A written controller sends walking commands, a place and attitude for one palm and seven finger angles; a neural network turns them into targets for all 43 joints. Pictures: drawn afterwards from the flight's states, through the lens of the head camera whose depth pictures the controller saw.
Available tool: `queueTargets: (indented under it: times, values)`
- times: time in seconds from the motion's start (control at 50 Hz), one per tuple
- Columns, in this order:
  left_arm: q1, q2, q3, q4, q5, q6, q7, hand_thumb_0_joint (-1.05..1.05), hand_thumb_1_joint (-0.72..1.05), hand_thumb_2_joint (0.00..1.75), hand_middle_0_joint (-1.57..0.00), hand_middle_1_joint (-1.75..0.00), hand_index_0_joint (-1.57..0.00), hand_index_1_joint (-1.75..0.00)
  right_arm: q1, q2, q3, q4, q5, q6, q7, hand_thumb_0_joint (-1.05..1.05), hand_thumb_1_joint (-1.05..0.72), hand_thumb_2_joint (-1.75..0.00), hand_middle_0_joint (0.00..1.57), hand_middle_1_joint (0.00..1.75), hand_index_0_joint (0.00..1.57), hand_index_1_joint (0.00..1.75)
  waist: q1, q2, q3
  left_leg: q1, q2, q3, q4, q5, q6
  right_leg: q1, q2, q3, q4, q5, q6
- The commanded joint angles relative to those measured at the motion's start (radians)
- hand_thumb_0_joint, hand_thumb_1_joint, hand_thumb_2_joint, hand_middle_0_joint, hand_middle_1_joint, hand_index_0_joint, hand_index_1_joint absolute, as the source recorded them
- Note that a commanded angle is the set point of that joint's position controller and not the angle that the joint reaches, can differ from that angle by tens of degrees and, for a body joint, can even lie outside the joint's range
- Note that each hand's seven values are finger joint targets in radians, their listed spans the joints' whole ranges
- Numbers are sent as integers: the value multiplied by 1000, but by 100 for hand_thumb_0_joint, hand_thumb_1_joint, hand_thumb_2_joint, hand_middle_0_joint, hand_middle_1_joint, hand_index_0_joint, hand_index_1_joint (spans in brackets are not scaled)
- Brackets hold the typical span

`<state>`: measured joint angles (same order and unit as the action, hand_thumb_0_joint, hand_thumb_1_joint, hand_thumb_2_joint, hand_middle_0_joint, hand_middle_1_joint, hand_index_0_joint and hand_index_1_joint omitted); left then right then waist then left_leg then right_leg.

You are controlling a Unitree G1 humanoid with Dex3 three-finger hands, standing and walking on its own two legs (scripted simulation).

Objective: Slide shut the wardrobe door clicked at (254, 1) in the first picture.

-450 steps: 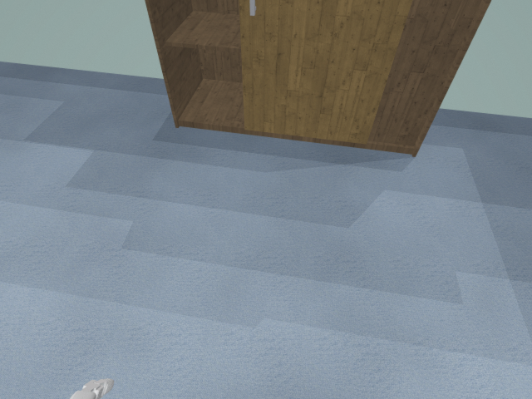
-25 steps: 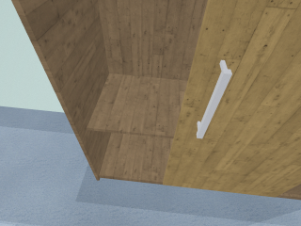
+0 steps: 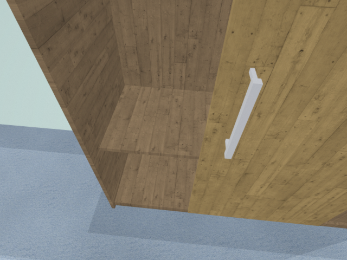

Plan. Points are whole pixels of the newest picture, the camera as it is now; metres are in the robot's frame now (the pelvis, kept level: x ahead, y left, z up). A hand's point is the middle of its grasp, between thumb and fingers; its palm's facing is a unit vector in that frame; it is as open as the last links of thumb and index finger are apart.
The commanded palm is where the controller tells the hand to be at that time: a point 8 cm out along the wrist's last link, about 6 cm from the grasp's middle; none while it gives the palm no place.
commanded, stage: raise the hand with hooked fingers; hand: right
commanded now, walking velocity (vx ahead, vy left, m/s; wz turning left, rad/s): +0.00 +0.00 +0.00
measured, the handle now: (238, 119) +0.45 -0.15 +0.08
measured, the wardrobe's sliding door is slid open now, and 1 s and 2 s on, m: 0.43 0.43 0.43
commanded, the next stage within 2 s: none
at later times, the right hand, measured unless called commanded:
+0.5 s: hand (258, 259) +0.15 -0.17 -0.04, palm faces +0.00 +1.00 +0.04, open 8.7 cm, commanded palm +0.13 -0.25 -0.04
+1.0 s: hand (299, 243) +0.18 -0.25 +0.00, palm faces +0.07 +1.00 -0.07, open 11.7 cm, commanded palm +0.14 -0.30 +0.01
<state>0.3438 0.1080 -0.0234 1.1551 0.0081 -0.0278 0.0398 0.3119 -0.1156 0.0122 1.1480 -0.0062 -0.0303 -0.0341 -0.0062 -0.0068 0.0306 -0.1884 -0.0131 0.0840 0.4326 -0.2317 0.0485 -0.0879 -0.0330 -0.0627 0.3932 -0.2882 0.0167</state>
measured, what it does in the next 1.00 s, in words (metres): lowers itself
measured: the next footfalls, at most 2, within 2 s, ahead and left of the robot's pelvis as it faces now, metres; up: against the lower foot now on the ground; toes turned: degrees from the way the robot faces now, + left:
none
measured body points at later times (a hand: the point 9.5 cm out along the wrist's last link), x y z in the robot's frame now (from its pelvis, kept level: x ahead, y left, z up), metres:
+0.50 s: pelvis -0.04 -0.02 -0.08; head -0.01 -0.03 +0.37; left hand +0.22 +0.22 -0.08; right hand +0.15 -0.22 -0.04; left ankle +0.00 +0.09 -0.74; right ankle -0.05 -0.13 -0.74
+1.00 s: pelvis -0.05 -0.03 -0.06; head +0.00 -0.04 +0.39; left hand +0.11 +0.21 -0.14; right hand +0.17 -0.30 +0.01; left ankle +0.00 +0.09 -0.74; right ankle -0.05 -0.13 -0.74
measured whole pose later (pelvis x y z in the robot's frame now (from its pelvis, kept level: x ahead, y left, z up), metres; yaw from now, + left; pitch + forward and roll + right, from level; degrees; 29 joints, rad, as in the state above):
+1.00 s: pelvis -0.05 -0.03 -0.06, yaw -2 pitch +10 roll +2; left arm 0.32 0.26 -0.03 0.57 -0.03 -0.25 0.04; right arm 0.33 -0.28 -0.22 -0.01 0.29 -0.31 0.25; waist 0.01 -0.03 -0.09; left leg -0.71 0.04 0.13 0.92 -0.38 0.02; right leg -0.68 -0.02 -0.01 0.99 -0.49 -0.03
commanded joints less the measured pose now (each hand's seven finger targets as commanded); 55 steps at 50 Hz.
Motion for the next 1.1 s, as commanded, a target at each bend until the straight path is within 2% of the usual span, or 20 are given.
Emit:
queueTargets:
  times: [0.0,0.02,0.04,0.06,0.08,0.1,0.12,0.2,0.22,0.26,0.28,0.32,0.38,0.44,0.54,0.58,0.68,0.78,0.94,1.08]
  values:
    - [99,70,13,-4,1,-6,5,0,90,90,-20,-30,-20,-30,81,-82,-18,-18,-4,-7,-5,0,-90,-90,20,30,20,30,5,12,66,21,118,-141,-81,179,11,-99,-72,65,-71,132,-41]
    - [102,67,13,-4,2,-7,5,0,90,90,-20,-30,-20,-30,81,-81,-19,-17,-4,-7,-5,0,-90,-90,20,30,20,30,5,5,64,22,119,-138,-78,184,11,-95,-73,66,-72,140,-41]
    - [-65,126,30,-81,-6,-14,-9,0,90,90,-20,-30,-20,-30,148,-136,-26,15,-12,-26,-46,0,-90,-90,20,30,20,30,-47,38,91,18,191,-188,-38,704,-45,-204,-74,-4,166,135,-5]
    - [-48,337,45,-455,-37,-169,34,0,90,90,-20,-30,-20,-30,-605,-295,-23,-1497,199,-238,-19,0,-88,-89,20,32,20,32,98,-165,-405,125,106,-169,33,422,-19,33,29,32,22,227,-49]
    - [-184,249,17,-435,-58,-248,66,0,90,90,-20,-30,-20,-30,-535,-396,-102,-1523,152,-226,-79,0,-85,-88,20,33,20,33,44,-254,-318,65,46,-161,61,231,-1,2,22,-4,63,236,-51]
    - [-111,212,44,-448,-49,-290,54,0,90,90,-20,-30,-20,-30,-8,-109,35,-1158,112,-56,-92,0,-83,-87,21,34,21,34,18,-216,-253,31,32,-115,58,138,14,-83,15,44,8,273,-57]
    - [-103,202,35,-420,-76,-305,54,0,90,90,-20,-30,-20,-30,58,23,101,-1062,148,18,-89,0,-81,-86,21,36,21,36,27,-37,-140,-33,36,-56,48,127,-12,-145,9,69,42,234,-54]
    - [-110,278,70,-550,-30,-369,40,0,90,90,-20,-30,-20,-30,-15,-36,52,-1176,165,-161,-6,0,-71,-82,21,42,21,42,73,245,-63,-296,46,-40,80,-168,-44,-315,51,89,213,11,-58]
    - [-123,272,82,-575,-23,-375,27,0,90,90,-20,-30,-20,-30,51,-9,39,-1101,175,-221,33,0,-69,-81,22,43,22,43,45,296,-44,-348,51,-46,114,-248,-43,-403,53,90,259,-42,-46]
    - [-158,267,101,-636,-14,-379,-13,0,90,90,-20,-30,-20,-30,273,20,-16,-1032,224,-370,141,0,-64,-79,22,47,22,47,-28,284,-111,-351,45,-35,239,-204,-28,-521,58,78,341,-41,-26]
    - [-152,266,113,-656,-18,-366,-43,0,90,90,-20,-30,-20,-30,355,-24,-92,-1007,252,-439,212,0,-62,-78,22,48,22,48,-76,179,-163,-310,51,-54,314,-105,-4,-552,67,68,386,8,-8]
    - [-203,272,123,-714,-8,-334,-74,0,90,90,-20,-30,-20,-30,296,-105,-179,-1075,258,-571,304,0,-57,-76,22,51,22,51,-83,64,-222,-360,50,-47,445,6,9,-634,78,41,477,33,-3]
    - [-232,273,126,-822,-12,-256,-78,0,90,90,-20,-30,-20,-30,263,-145,-180,-1198,212,-488,294,0,-50,-73,23,55,23,55,-104,8,-268,-375,38,-49,509,10,12,-673,83,23,493,24,-21]
    - [-224,259,107,-903,-26,-207,-52,0,90,90,-20,-30,-20,-30,119,-132,-135,-1394,202,-408,225,0,-43,-70,23,60,23,60,-51,-20,-296,-415,27,-51,493,-57,-1,-672,73,43,502,-32,-35]
    - [-136,247,78,-866,-10,-220,-19,0,90,90,-20,-30,-20,-30,-47,-148,-106,-1621,204,-478,184,0,-32,-65,24,68,24,68,33,-111,-365,-492,10,-38,514,11,-12,-562,37,102,563,71,-39]
    - [-136,261,60,-831,-10,-234,-8,0,90,90,-20,-30,-20,-30,-117,-156,-87,-1573,213,-483,222,0,-27,-63,25,70,25,70,71,-52,-337,-537,-1,-31,514,-40,-15,-587,27,125,579,27,-44]
    - [-161,269,41,-803,-40,-261,11,0,90,90,-20,-30,-20,-30,-30,-209,-146,-1358,255,-350,329,0,-15,-58,25,78,25,78,29,-44,-302,-463,1,-31,435,-193,-18,-643,40,133,507,-111,-39]
    - [-191,245,36,-802,-41,-255,14,0,90,90,-20,-30,-20,-30,8,-279,-299,-1358,304,-250,301,0,-4,-53,26,86,26,86,-29,29,-351,-318,9,-22,390,-148,-21,-627,42,129,443,-34,-35]
    - [-140,264,49,-760,-38,-296,1,0,90,90,-20,-30,-20,-30,-45,-288,-312,-1350,311,-363,293,0,15,-45,27,98,27,98,-1,-35,-292,-326,14,-19,349,-127,-21,-568,39,114,399,-17,-33]
    - [-118,300,54,-743,-44,-312,12,0,90,90,-20,-30,-20,-30,-135,-361,-372,-1310,338,-338,345,0,31,-38,29,108,29,108,2,-51,-285,-288,8,-16,316,-80,-19,-509,40,119,363,14,-34]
